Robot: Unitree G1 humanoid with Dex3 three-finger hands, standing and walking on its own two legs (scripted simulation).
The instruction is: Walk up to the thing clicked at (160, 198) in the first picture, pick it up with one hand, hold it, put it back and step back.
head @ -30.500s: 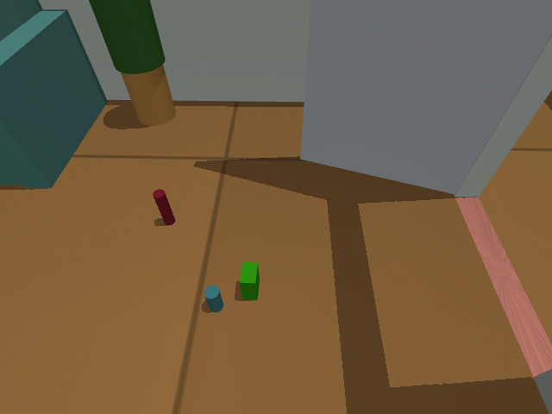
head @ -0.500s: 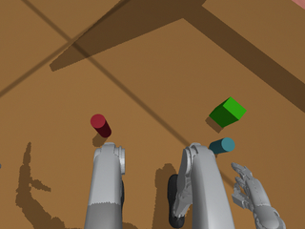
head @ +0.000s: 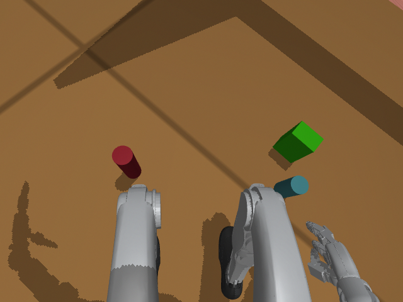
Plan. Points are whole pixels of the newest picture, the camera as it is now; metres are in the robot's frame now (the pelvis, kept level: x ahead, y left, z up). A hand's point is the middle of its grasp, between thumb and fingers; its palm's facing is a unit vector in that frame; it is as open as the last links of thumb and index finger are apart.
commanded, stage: go down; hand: left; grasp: from the side
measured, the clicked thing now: (128, 164) +0.41 +0.20 -0.31
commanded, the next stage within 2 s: approach in 0.34 s
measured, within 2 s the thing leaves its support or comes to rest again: neither
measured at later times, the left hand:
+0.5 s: hand out of the picture +0.34 +0.40 -0.01, palm faces +0.14 -0.98 -0.12, open 17.5 cm
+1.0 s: hand (70, 171) +0.36 +0.31 -0.19, palm faces +0.03 -1.00 +0.03, open 17.2 cm
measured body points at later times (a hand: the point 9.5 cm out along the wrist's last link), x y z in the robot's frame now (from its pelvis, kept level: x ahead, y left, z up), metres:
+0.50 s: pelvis +0.00 +0.00 +0.00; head +0.20 +0.06 +0.40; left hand +0.33 +0.45 +0.00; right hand +0.19 -0.27 -0.10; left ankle +0.09 +0.13 -0.37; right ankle +0.11 -0.12 -0.37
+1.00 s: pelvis +0.00 +0.00 -0.09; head +0.22 +0.11 +0.28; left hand +0.36 +0.37 -0.19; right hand +0.18 -0.27 -0.17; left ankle +0.09 +0.13 -0.37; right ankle +0.11 -0.12 -0.37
